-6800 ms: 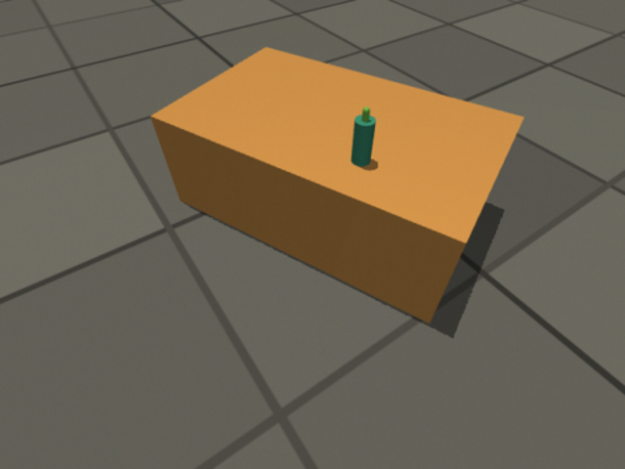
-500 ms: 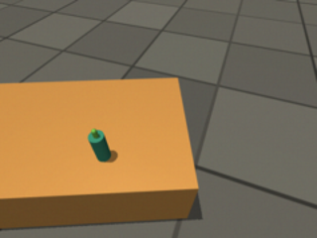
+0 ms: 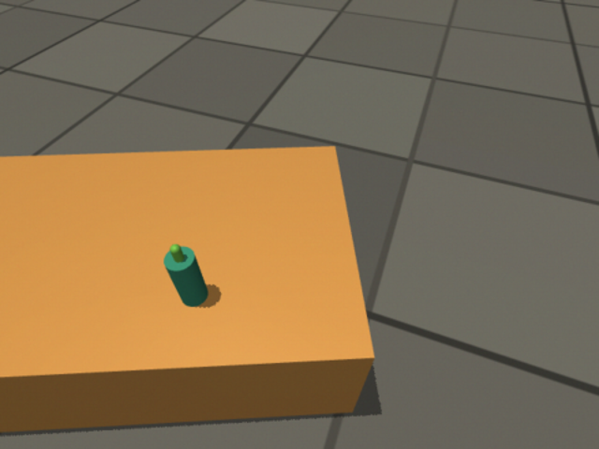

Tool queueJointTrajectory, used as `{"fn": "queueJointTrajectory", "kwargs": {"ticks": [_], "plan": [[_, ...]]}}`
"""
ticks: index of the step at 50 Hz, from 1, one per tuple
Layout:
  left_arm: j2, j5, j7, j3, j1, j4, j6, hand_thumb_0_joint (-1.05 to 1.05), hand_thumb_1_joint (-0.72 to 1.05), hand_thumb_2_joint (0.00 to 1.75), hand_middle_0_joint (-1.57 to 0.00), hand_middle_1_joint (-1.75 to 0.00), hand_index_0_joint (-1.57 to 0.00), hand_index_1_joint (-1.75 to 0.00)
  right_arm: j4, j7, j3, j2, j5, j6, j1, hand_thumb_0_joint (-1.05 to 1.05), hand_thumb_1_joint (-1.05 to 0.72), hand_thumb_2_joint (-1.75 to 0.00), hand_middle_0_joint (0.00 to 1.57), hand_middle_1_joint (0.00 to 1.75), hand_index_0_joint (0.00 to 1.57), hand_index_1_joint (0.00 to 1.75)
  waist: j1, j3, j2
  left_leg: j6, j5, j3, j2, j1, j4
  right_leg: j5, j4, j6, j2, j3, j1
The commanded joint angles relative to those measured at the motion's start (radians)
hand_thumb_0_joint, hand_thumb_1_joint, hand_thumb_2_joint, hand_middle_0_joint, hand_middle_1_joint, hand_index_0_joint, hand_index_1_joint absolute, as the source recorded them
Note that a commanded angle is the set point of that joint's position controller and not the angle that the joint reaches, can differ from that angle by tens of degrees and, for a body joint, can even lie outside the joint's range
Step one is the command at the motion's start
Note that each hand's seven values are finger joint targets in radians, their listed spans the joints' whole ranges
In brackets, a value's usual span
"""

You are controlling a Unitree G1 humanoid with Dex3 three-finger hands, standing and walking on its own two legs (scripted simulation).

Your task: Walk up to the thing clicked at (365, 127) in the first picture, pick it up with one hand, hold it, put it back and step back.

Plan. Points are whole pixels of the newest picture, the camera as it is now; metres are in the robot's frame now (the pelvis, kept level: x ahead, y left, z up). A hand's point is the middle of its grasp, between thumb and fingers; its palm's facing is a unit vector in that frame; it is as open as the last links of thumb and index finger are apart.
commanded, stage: stand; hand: left
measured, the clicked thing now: (185, 272) +0.52 +0.29 -0.23
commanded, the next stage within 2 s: go down in 0.02 s
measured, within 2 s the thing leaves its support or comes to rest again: neither
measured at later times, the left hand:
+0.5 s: hand out of the picture +0.15 +0.26 -0.14, palm faces +0.05 -0.94 -0.33, open 13.5 cm
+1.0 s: hand (120, 443) +0.17 +0.28 -0.13, palm faces +0.10 -0.94 -0.32, open 17.2 cm
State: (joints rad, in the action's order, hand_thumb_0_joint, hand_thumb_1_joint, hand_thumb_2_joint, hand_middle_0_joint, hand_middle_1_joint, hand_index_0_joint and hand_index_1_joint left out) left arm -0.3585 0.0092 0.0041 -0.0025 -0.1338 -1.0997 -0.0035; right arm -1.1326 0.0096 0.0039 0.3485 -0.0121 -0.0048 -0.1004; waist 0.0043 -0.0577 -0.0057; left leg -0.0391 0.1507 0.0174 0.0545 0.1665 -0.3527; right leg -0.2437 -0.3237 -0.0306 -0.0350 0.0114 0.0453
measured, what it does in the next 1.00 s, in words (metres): stands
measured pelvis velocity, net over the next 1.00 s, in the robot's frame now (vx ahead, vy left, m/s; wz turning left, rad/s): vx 0.01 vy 0.00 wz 0.01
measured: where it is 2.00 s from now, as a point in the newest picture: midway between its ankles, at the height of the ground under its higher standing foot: outside the picture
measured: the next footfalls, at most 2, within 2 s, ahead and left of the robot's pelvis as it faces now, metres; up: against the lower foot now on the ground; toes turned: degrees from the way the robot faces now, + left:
none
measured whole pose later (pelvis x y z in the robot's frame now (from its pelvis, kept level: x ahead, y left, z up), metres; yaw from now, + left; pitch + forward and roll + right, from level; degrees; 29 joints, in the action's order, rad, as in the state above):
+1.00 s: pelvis +0.01 +0.00 -0.03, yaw +1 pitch +8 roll +0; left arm -0.38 0.01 0.12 0.21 -0.18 -0.55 0.30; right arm -0.56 -0.04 0.09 0.25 0.02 -0.09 -0.25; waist 0.01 0.07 0.00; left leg -0.03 0.33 0.00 0.05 0.52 -0.71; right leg -0.43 -0.69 -0.04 -0.04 0.02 0.40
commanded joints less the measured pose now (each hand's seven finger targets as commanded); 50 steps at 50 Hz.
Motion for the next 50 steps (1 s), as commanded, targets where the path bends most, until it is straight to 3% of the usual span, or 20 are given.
{"fn": "queueJointTrajectory", "kwargs": {"ticks": [1, 6, 7, 8, 9, 10, 13, 15, 16, 17, 19, 22, 25, 27, 30, 38, 45, 46, 47, 50], "plan": [[-0.217, 0.003, -0.015, 0.047, 0.018, 0.052, -0.023, 0.00, 0.90, 0.90, -0.20, -0.30, -0.20, -0.30, 0.062, -0.015, 0.042, 0.218, 0.004, -0.019, 0.034, 0.00, -0.90, -0.90, 0.20, 0.30, 0.20, 0.30, -0.003, 0.090, 0.010, 0.050, -0.219, -0.071, 0.090, -0.097, 0.023, 0.213, 0.051, 0.041, -0.104, -0.054, 0.059], [-0.212, 0.003, -0.015, 0.046, 0.025, 0.053, -0.023, 0.00, 0.82, 0.82, -0.20, -0.22, -0.24, -0.22, 0.061, -0.013, 0.042, 0.215, 0.005, -0.017, 0.033, 0.00, -0.82, -0.82, 0.12, 0.22, 0.12, 0.22, 0.000, 0.069, 0.000, 0.052, -0.180, -0.070, 0.086, -0.081, 0.029, 0.174, 0.066, 0.043, -0.102, -0.056, 0.069], [-0.002, -0.072, -0.018, 0.011, 0.376, 0.403, -0.101, 0.00, 0.74, 0.74, -0.12, -0.14, -0.16, -0.14, 0.412, -0.028, 0.010, 0.018, 0.105, -0.134, 0.384, 0.00, -0.74, -0.74, 0.04, 0.14, 0.05, 0.14, 0.029, 0.091, 0.085, 0.032, -0.053, 0.047, -0.056, 0.040, -0.050, 0.124, -0.026, 0.031, 0.018, 0.012, 0.224], [-0.110, -0.072, -0.035, 0.050, 0.397, 0.432, -0.095, 0.00, 0.66, 0.66, -0.04, -0.06, -0.08, -0.06, 0.441, -0.041, 0.027, 0.098, 0.093, -0.157, 0.323, 0.00, -0.66, -0.66, 0.04, 0.06, 0.05, 0.06, 0.021, 0.092, 0.068, 0.027, 0.003, 0.043, -0.050, 0.016, -0.036, 0.072, -0.015, 0.032, 0.014, 0.015, 0.194], [-0.200, -0.066, -0.048, 0.095, 0.274, 0.298, -0.054, 0.00, 0.58, 0.58, -0.02, -0.01, 0.00, -0.03, 0.293, -0.060, 0.086, 0.192, 0.087, -0.134, 0.202, 0.00, -0.58, -0.58, 0.04, 0.05, 0.05, 0.05, 0.038, 0.054, 0.060, 0.026, 0.048, 0.041, -0.046, 0.023, -0.032, 0.029, -0.015, 0.035, 0.021, 0.023, 0.230], [-0.228, -0.058, -0.044, 0.119, 0.188, 0.216, -0.017, 0.00, 0.50, 0.50, -0.01, 0.00, 0.00, -0.03, 0.240, -0.058, 0.109, 0.199, 0.087, -0.118, 0.165, 0.00, -0.50, -0.50, 0.04, 0.05, 0.05, 0.05, 0.011, 0.036, 0.067, 0.020, 0.044, 0.041, -0.040, 0.061, -0.062, 0.024, -0.050, 0.036, 0.027, 0.030, 0.238], [-0.211, -0.035, -0.032, 0.124, 0.223, 0.268, 0.022, 0.00, 0.34, 0.29, -0.02, -0.02, -0.01, -0.04, 0.356, -0.068, 0.124, 0.170, 0.087, -0.138, 0.182, 0.00, -0.26, -0.26, 0.04, 0.05, 0.05, 0.05, 0.008, 0.253, 0.004, 0.032, -0.091, 0.025, -0.037, 0.046, -0.136, 0.159, -0.129, 0.035, 0.043, 0.027, 0.206], [-0.248, 0.004, -0.019, 0.186, 0.125, 0.222, 0.068, 0.00, 0.22, 0.26, -0.04, -0.03, -0.03, -0.05, 0.328, -0.057, 0.179, 0.177, 0.060, -0.120, -0.002, 0.00, -0.10, -0.21, 0.05, 0.05, 0.05, 0.05, 0.014, 0.293, 0.016, 0.039, -0.129, 0.021, -0.046, 0.073, -0.179, 0.197, -0.168, 0.035, 0.047, 0.029, 0.244], [-0.215, 0.012, -0.006, 0.194, 0.020, 0.194, 0.099, 0.00, 0.16, 0.23, -0.04, -0.03, -0.03, -0.04, 0.332, -0.046, 0.195, 0.165, 0.054, -0.111, -0.102, 0.00, -0.05, -0.20, 0.05, 0.05, 0.05, 0.05, 0.016, 0.299, 0.003, 0.040, -0.152, 0.025, -0.051, 0.066, -0.184, 0.216, -0.178, 0.033, 0.050, 0.030, 0.246], [-0.181, 0.010, 0.003, 0.174, 0.010, 0.226, 0.123, 0.00, 0.13, 0.21, -0.05, -0.03, -0.04, -0.05, 0.389, -0.039, 0.182, 0.149, 0.058, -0.110, -0.095, 0.00, -0.01, -0.18, 0.05, 0.05, 0.05, 0.05, 0.018, 0.312, -0.013, 0.040, -0.153, 0.028, -0.056, 0.054, -0.174, 0.215, -0.167, 0.030, 0.051, 0.030, 0.237], [-0.224, 0.008, 0.003, 0.184, 0.124, 0.390, 0.168, 0.00, 0.07, 0.19, -0.05, -0.04, -0.05, -0.05, 0.523, -0.041, 0.180, 0.163, 0.065, -0.103, 0.017, 0.00, 0.06, -0.17, 0.05, 0.05, 0.05, 0.05, 0.009, 0.353, 0.002, 0.041, -0.144, 0.030, -0.062, 0.031, -0.151, 0.202, -0.143, 0.025, 0.040, 0.027, 0.229], [-0.154, 0.000, 0.027, 0.154, 0.108, 0.379, 0.231, 0.00, -0.12, 0.16, -0.06, -0.04, -0.05, -0.05, 0.463, -0.021, 0.119, 0.056, 0.075, -0.082, 0.010, 0.00, 0.20, -0.13, 0.05, 0.05, 0.05, 0.05, -0.001, 0.201, 0.034, 0.039, -0.037, 0.032, -0.062, 0.136, -0.163, 0.084, -0.162, 0.034, 0.040, 0.033, 0.333], [-0.223, 0.004, 0.035, 0.198, 0.156, 0.508, 0.242, 0.00, -0.27, 0.13, -0.06, -0.04, -0.05, -0.06, 0.533, -0.021, 0.156, 0.102, 0.067, -0.093, 0.015, 0.00, 0.30, -0.10, 0.05, 0.05, 0.05, 0.05, 0.010, 0.223, 0.045, 0.039, 0.050, 0.026, -0.053, 0.160, -0.170, 0.000, -0.171, 0.037, 0.044, 0.034, 0.351], [-0.184, 0.008, 0.046, 0.192, 0.084, 0.497, 0.251, 0.00, -0.34, 0.11, -0.06, -0.05, -0.06, -0.06, 0.531, -0.022, 0.162, 0.098, 0.059, -0.096, -0.046, 0.00, 0.36, -0.09, 0.05, 0.05, 0.05, 0.05, 0.019, 0.226, 0.037, 0.044, 0.023, 0.028, -0.052, 0.149, -0.182, 0.028, -0.179, 0.034, 0.043, 0.029, 0.349], [-0.241, 0.018, 0.045, 0.234, 0.126, 0.591, 0.235, 0.00, -0.41, 0.09, -0.06, -0.04, -0.05, -0.05, 0.614, -0.040, 0.179, 0.131, 0.049, -0.113, 0.012, 0.00, 0.42, -0.07, 0.05, 0.05, 0.05, 0.05, 0.013, 0.301, 0.023, 0.042, -0.067, 0.017, -0.047, 0.125, -0.215, 0.109, -0.211, 0.027, 0.041, 0.027, 0.325], [-0.229, 0.012, 0.046, 0.277, 0.012, 0.621, 0.235, 0.00, -0.50, 0.06, -0.07, -0.04, -0.06, -0.06, 0.647, -0.068, 0.176, 0.100, 0.031, -0.147, -0.043, 0.00, 0.47, -0.06, 0.05, 0.05, 0.05, 0.05, 0.005, 0.357, 0.045, 0.040, -0.175, 0.006, -0.038, 0.110, -0.276, 0.206, -0.273, 0.021, 0.038, 0.031, 0.309], [-0.247, 0.007, 0.090, 0.280, 0.026, 0.692, 0.264, 0.00, -0.54, 0.02, -0.08, -0.04, -0.08, -0.04, 0.648, -0.063, 0.129, 0.032, 0.040, -0.126, -0.162, 0.00, 0.51, -0.05, 0.05, 0.05, 0.05, 0.05, 0.013, 0.280, 0.058, 0.044, -0.139, 0.023, -0.054, 0.161, -0.294, 0.203, -0.276, 0.014, 0.029, 0.026, 0.367], [-0.263, 0.008, 0.096, 0.303, -0.009, 0.658, 0.272, 0.00, -0.57, 0.02, -0.09, -0.04, -0.08, -0.05, 0.722, -0.066, 0.155, 0.073, 0.041, -0.130, -0.131, 0.00, 0.52, -0.04, 0.05, 0.05, 0.05, 0.05, 0.018, 0.295, 0.036, 0.045, -0.153, 0.020, -0.050, 0.152, -0.301, 0.209, -0.281, 0.013, 0.031, 0.028, 0.362], [-0.247, 0.007, 0.105, 0.280, 0.015, 0.700, 0.271, 0.00, -0.56, 0.02, -0.09, -0.03, -0.08, -0.04, 0.669, -0.062, 0.128, 0.035, 0.042, -0.124, -0.172, 0.00, 0.53, -0.04, 0.05, 0.05, 0.05, 0.05, 0.012, 0.275, 0.050, 0.044, -0.158, 0.018, -0.051, 0.161, -0.303, 0.219, -0.282, 0.013, 0.031, 0.029, 0.378], [-0.291, 0.011, 0.113, 0.323, 0.002, 0.708, 0.279, 0.00, -0.59, 0.02, -0.08, -0.04, -0.08, -0.05, 0.758, -0.061, 0.153, 0.067, 0.043, -0.126, -0.141, 0.00, 0.54, -0.04, 0.05, 0.05, 0.05, 0.05, 0.007, 0.271, 0.045, 0.045, -0.118, 0.020, -0.055, 0.184, -0.310, 0.182, -0.283, 0.014, 0.027, 0.024, 0.377]]}}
